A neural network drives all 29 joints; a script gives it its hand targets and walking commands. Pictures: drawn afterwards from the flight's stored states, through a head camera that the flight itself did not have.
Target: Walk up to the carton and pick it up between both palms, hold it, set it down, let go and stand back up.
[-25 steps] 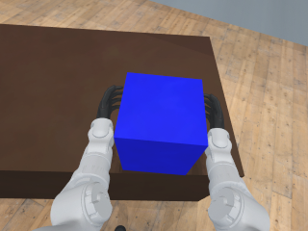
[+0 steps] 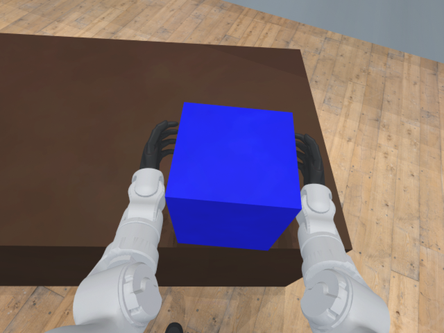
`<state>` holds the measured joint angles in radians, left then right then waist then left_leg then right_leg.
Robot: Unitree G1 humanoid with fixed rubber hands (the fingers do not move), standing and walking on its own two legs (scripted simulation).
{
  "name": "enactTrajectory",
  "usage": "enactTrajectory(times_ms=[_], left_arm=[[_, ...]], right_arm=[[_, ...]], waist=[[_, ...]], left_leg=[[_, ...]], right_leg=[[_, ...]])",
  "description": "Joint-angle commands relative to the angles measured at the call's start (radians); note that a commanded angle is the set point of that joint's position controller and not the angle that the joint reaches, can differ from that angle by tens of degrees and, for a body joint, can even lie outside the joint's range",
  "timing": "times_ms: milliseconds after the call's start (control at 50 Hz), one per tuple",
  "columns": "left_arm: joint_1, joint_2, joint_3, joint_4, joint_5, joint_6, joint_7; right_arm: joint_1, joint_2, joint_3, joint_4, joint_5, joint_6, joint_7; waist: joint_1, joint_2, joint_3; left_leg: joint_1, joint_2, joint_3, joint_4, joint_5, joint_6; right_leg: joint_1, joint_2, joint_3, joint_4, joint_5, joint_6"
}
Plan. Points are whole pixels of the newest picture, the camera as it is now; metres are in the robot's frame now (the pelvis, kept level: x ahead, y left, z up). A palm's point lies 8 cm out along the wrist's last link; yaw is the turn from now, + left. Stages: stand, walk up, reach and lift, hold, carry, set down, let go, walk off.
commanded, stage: reach and lift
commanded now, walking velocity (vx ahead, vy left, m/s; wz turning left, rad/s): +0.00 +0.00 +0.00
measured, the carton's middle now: (230, 183) +0.42 +0.01 -0.04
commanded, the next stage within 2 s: none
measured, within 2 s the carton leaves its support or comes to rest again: leaves its support in 0.38 s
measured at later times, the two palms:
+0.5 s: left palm (145, 169) +0.39 +0.17 +0.04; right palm (310, 183) +0.39 -0.13 +0.04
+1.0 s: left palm (138, 157) +0.38 +0.17 +0.09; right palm (323, 174) +0.38 -0.14 +0.09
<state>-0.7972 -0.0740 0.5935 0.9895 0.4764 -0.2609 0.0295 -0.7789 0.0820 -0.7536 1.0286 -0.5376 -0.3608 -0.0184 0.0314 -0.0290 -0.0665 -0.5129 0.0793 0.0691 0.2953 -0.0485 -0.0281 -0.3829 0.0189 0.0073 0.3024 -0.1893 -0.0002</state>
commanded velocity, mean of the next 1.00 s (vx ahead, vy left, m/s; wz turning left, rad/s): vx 0.00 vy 0.00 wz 0.00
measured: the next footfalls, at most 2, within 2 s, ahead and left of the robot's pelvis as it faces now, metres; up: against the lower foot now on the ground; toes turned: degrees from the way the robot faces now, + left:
none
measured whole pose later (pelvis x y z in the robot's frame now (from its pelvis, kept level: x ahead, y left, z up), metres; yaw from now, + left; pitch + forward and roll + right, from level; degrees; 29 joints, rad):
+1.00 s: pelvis -0.01 +0.01 +0.01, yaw +1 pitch +4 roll -1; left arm -0.74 -0.05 0.41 0.89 0.33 -0.03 0.06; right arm -0.71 0.02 -0.42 1.01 -0.23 -0.17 -0.08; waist 0.02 -0.04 -0.05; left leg -0.27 0.06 0.07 0.25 -0.04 -0.02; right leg -0.14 0.00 0.00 0.25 -0.17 0.01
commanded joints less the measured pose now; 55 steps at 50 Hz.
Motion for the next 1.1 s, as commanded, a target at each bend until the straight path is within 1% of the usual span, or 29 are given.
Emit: enactTrajectory(times_ms=[0,80,160,240,280,340,380,440,460,520,540,560,580,600,680,740,780,800,860,880,900,940,960,980,1000,1020,1040,1060,1080], left_arm=[[-0.463,-0.483,-0.256,-0.017,0.000,-0.059,-0.032],[-0.472,-0.448,-0.271,0.005,-0.011,-0.070,-0.042],[-0.444,-0.461,-0.323,0.030,-0.040,-0.037,-0.052],[-0.459,-0.461,-0.337,0.035,-0.066,-0.061,-0.050],[-0.472,-0.454,-0.333,0.066,-0.068,-0.050,-0.056],[-0.451,-0.490,-0.375,0.020,-0.078,-0.053,-0.042],[-0.449,-0.466,-0.382,0.023,-0.087,-0.045,-0.041],[-0.446,-0.468,-0.376,0.075,-0.106,-0.025,-0.049],[-0.439,-0.462,-0.393,0.063,-0.117,-0.014,-0.047],[-0.520,-0.500,-0.458,-0.051,-0.145,-0.013,-0.039],[-0.495,-0.459,-0.409,0.021,-0.145,0.006,-0.047],[-0.491,-0.504,-0.471,-0.014,-0.179,0.012,-0.048],[-0.458,-0.499,-0.430,0.012,-0.151,0.017,-0.048],[-0.496,-0.469,-0.441,-0.031,-0.150,0.022,-0.050],[-0.447,-0.498,-0.426,-0.048,-0.127,0.061,-0.050],[-0.482,-0.471,-0.429,-0.081,-0.136,0.092,-0.065],[-0.530,-0.517,-0.470,-0.146,-0.154,0.113,-0.073],[-0.491,-0.506,-0.442,-0.115,-0.147,0.129,-0.071],[-0.459,-0.550,-0.492,-0.178,-0.159,0.162,-0.054],[-0.506,-0.532,-0.481,-0.156,-0.144,0.179,-0.054],[-0.406,-0.515,-0.447,-0.125,-0.130,0.198,-0.055],[-0.458,-0.504,-0.478,-0.180,-0.133,0.213,-0.071],[-0.424,-0.494,-0.455,-0.166,-0.130,0.227,-0.075],[-0.508,-0.544,-0.506,-0.237,-0.161,0.218,-0.077],[-0.516,-0.558,-0.560,-0.268,-0.193,0.219,-0.076],[-0.464,-0.532,-0.514,-0.203,-0.162,0.242,-0.080],[-0.463,-0.541,-0.523,-0.211,-0.172,0.253,-0.086],[-0.474,-0.555,-0.534,-0.241,-0.183,0.256,-0.084],[-0.438,-0.551,-0.534,-0.252,-0.180,0.267,-0.086]], right_arm=[[-0.483,0.478,0.310,-0.011,-0.050,-0.105,0.104],[-0.441,0.509,0.341,0.047,-0.042,-0.088,0.084],[-0.429,0.505,0.369,0.008,-0.006,-0.072,0.077],[-0.481,0.511,0.453,-0.011,0.031,-0.086,0.077],[-0.472,0.486,0.446,-0.007,0.031,-0.076,0.072],[-0.483,0.510,0.478,-0.001,0.062,-0.083,0.077],[-0.450,0.494,0.485,0.015,0.056,-0.060,0.068],[-0.494,0.486,0.511,-0.038,0.089,-0.051,0.073],[-0.495,0.472,0.494,-0.022,0.094,-0.038,0.075],[-0.494,0.497,0.518,-0.024,0.117,-0.023,0.071],[-0.505,0.476,0.511,-0.004,0.115,-0.010,0.068],[-0.507,0.495,0.554,-0.062,0.133,-0.011,0.068],[-0.504,0.497,0.553,-0.035,0.134,-0.001,0.068],[-0.499,0.468,0.521,-0.017,0.129,0.012,0.064],[-0.450,0.447,0.533,-0.004,0.158,0.034,0.069],[-0.514,0.497,0.574,-0.075,0.204,0.059,0.066],[-0.525,0.501,0.587,-0.103,0.211,0.067,0.059],[-0.565,0.498,0.580,-0.117,0.229,0.068,0.065],[-0.528,0.479,0.631,-0.100,0.257,0.095,0.083],[-0.542,0.432,0.592,-0.124,0.243,0.102,0.079],[-0.518,0.453,0.632,-0.112,0.262,0.121,0.085],[-0.549,0.463,0.629,-0.156,0.282,0.122,0.079],[-0.529,0.489,0.664,-0.130,0.290,0.142,0.079],[-0.545,0.507,0.671,-0.167,0.280,0.130,0.068],[-0.619,0.509,0.703,-0.241,0.316,0.121,0.061],[-0.537,0.466,0.656,-0.162,0.296,0.149,0.054],[-0.552,0.463,0.666,-0.196,0.295,0.153,0.058],[-0.536,0.458,0.646,-0.202,0.312,0.155,0.057],[-0.543,0.480,0.683,-0.228,0.320,0.158,0.054]], waist=[[0.020,0.030,-0.687],[-0.016,-0.003,-0.616],[-0.012,0.045,-0.605],[0.020,0.017,-0.677],[0.004,0.002,-0.623],[0.019,0.076,-0.693],[0.000,0.055,-0.648],[0.018,0.004,-0.611],[-0.011,0.008,-0.609],[-0.020,0.071,-0.640],[-0.007,0.018,-0.576],[-0.041,0.029,-0.642],[-0.012,0.020,-0.599],[-0.050,0.017,-0.575],[-0.039,0.044,-0.535],[-0.005,0.012,-0.482],[-0.038,0.026,-0.489],[-0.003,0.044,-0.493],[0.002,0.076,-0.519],[-0.026,0.061,-0.471],[0.018,0.055,-0.477],[-0.020,0.024,-0.426],[0.006,0.025,-0.408],[-0.035,0.004,-0.432],[-0.017,0.025,-0.523],[-0.044,0.034,-0.425],[-0.039,0.004,-0.463],[-0.053,0.041,-0.458],[-0.014,0.026,-0.449]], left_leg=[[0.531,-0.032,0.053,0.123,0.436,0.029],[0.478,-0.045,0.066,0.103,0.359,0.026],[0.482,-0.051,0.055,0.087,0.290,0.026],[0.473,-0.047,0.056,0.090,0.354,0.023],[0.466,-0.048,0.051,0.084,0.313,0.018],[0.516,-0.045,0.048,0.104,0.411,0.004],[0.520,-0.045,0.044,0.104,0.367,0.007],[0.463,-0.057,0.047,0.064,0.280,0.020],[0.495,-0.052,0.039,0.071,0.281,0.022],[0.568,-0.045,0.039,0.076,0.317,-0.008],[0.545,-0.043,0.038,0.071,0.293,0.011],[0.578,-0.053,0.029,0.080,0.326,0.004],[0.564,-0.048,0.034,0.072,0.321,0.011],[0.575,-0.050,0.037,0.059,0.297,0.010],[0.628,-0.052,0.030,0.074,0.347,-0.008],[0.580,-0.066,0.057,0.036,0.206,0.025],[0.575,-0.069,0.049,0.035,0.205,0.014],[0.577,-0.067,0.043,0.029,0.215,0.019],[0.678,-0.052,0.026,0.024,0.222,0.009],[0.657,-0.054,0.037,0.022,0.184,-0.002],[0.657,-0.054,0.038,0.017,0.209,0.014],[0.650,-0.061,0.045,0.010,0.175,0.016],[0.624,-0.069,0.050,0.009,0.193,0.035],[0.646,-0.063,0.034,0.014,0.208,0.020],[0.641,-0.058,0.037,0.031,0.284,0.017],[0.643,-0.070,0.039,0.025,0.221,0.015],[0.637,-0.062,0.036,0.019,0.208,0.022],[0.668,-0.068,0.030,0.022,0.184,0.010],[0.653,-0.066,0.032,0.027,0.221,0.018]], right_leg=[[0.008,0.031,-0.119,-0.008,0.388,0.030],[0.129,0.014,-0.097,0.016,0.506,0.062],[0.101,0.019,-0.108,0.001,0.439,0.060],[0.136,0.016,-0.100,0.024,0.519,0.069],[0.105,0.016,-0.109,0.008,0.484,0.073],[0.114,0.028,-0.105,0.010,0.518,0.056],[0.091,0.017,-0.105,-0.006,0.473,0.060],[0.133,0.021,-0.099,-0.017,0.443,0.064],[0.122,0.026,-0.103,-0.014,0.422,0.062],[0.082,0.031,-0.118,-0.024,0.370,0.050],[0.098,0.026,-0.106,-0.036,0.373,0.055],[0.116,0.028,-0.106,-0.032,0.397,0.061],[0.119,0.029,-0.109,-0.037,0.378,0.061],[0.105,0.032,-0.107,-0.048,0.352,0.057],[0.127,0.029,-0.109,-0.052,0.350,0.061],[0.172,0.018,-0.087,-0.060,0.299,0.068],[0.211,0.013,-0.092,-0.047,0.339,0.070],[0.202,0.029,-0.099,-0.059,0.311,0.065],[0.155,0.024,-0.098,-0.080,0.228,0.049],[0.135,0.030,-0.109,-0.083,0.190,0.049],[0.159,0.027,-0.092,-0.082,0.217,0.045],[0.171,0.018,-0.088,-0.082,0.220,0.058],[0.216,0.021,-0.086,-0.072,0.269,0.059],[0.217,0.021,-0.100,-0.068,0.291,0.065],[0.205,0.031,-0.105,-0.051,0.356,0.062],[0.205,0.028,-0.107,-0.079,0.281,0.063],[0.197,0.024,-0.100,-0.075,0.274,0.064],[0.188,0.023,-0.099,-0.086,0.233,0.060],[0.213,0.013,-0.094,-0.076,0.285,0.059]])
